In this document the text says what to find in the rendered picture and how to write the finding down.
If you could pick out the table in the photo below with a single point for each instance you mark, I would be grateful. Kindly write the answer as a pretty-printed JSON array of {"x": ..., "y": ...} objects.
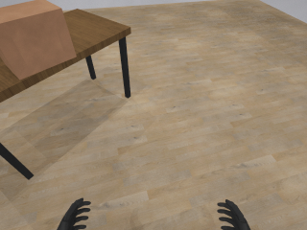
[{"x": 89, "y": 33}]

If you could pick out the robot right hand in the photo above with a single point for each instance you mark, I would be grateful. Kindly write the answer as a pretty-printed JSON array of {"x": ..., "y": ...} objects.
[{"x": 238, "y": 220}]

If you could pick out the robot left hand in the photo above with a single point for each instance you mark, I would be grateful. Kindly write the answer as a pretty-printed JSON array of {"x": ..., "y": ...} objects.
[{"x": 70, "y": 217}]

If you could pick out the carton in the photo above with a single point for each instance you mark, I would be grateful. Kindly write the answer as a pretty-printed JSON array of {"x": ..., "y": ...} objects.
[{"x": 34, "y": 37}]

